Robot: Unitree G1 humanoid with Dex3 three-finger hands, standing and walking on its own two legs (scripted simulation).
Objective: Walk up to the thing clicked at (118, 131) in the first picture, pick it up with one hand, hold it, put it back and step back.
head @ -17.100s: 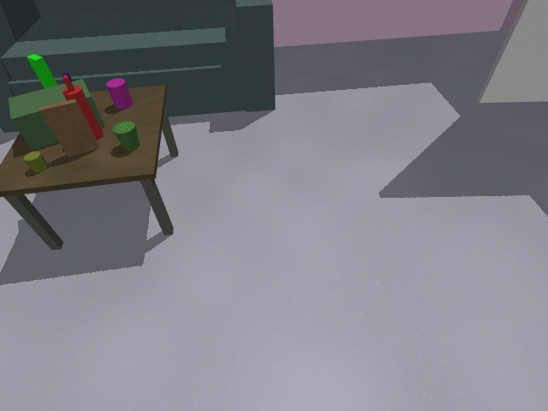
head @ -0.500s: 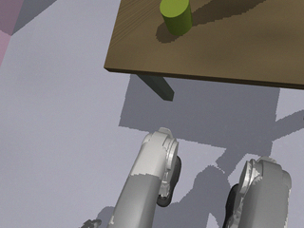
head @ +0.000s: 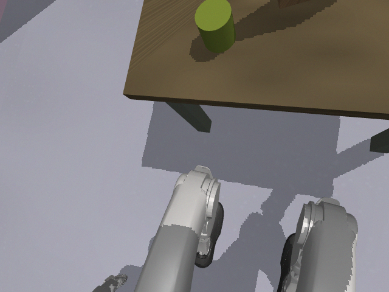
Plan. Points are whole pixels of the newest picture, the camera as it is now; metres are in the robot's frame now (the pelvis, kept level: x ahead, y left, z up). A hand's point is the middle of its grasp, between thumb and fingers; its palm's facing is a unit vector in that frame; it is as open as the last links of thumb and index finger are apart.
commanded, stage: close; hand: right
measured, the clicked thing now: out of the picture +0.63 -0.26 +0.04
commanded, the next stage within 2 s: settle in 0.56 s
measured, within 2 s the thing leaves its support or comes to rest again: leaves its support in 0.98 s
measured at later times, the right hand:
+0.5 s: hand out of the picture +0.63 -0.27 +0.06, palm faces +0.25 +0.97 -0.02, open 10.8 cm
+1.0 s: hand out of the picture +0.64 -0.27 +0.07, palm faces +0.24 +0.97 -0.06, open 8.4 cm
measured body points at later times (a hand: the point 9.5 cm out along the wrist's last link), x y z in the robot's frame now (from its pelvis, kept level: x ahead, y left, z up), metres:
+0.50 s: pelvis +0.00 +0.00 +0.00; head +0.26 -0.06 +0.36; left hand +0.01 +0.27 -0.09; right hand +0.61 -0.32 +0.07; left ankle +0.11 +0.13 -0.38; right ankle +0.07 -0.12 -0.38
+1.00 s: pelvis +0.00 +0.00 +0.01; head +0.26 -0.06 +0.37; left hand +0.00 +0.26 -0.08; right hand +0.62 -0.32 +0.07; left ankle +0.11 +0.13 -0.38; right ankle +0.07 -0.12 -0.38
